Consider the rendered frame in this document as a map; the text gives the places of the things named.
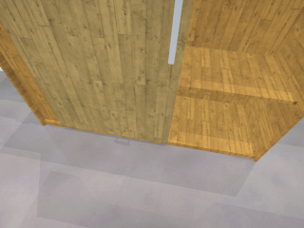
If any handle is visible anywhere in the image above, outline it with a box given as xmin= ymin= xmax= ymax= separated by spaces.
xmin=168 ymin=0 xmax=183 ymax=65

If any wardrobe door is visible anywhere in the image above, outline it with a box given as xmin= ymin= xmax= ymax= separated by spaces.
xmin=0 ymin=20 xmax=59 ymax=121
xmin=0 ymin=0 xmax=194 ymax=143

